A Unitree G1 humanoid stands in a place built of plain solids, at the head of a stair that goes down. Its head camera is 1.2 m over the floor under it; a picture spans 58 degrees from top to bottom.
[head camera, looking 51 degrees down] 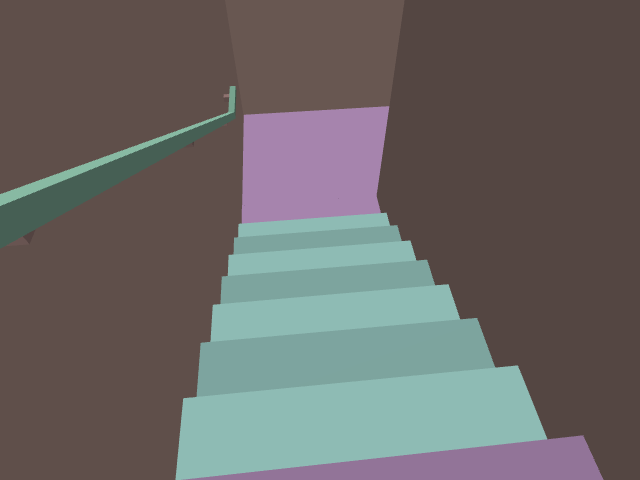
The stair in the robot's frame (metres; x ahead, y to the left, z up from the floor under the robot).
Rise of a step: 0.17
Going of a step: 0.27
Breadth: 1.10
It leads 6 degrees to the left of straight ahead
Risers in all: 8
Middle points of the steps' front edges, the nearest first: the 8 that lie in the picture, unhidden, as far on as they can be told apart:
0.26 -0.14 0.00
0.53 -0.11 -0.19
0.80 -0.09 -0.35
1.07 -0.06 -0.52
1.34 -0.03 -0.69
1.60 0.00 -0.85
1.87 0.02 -1.02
2.14 0.05 -1.19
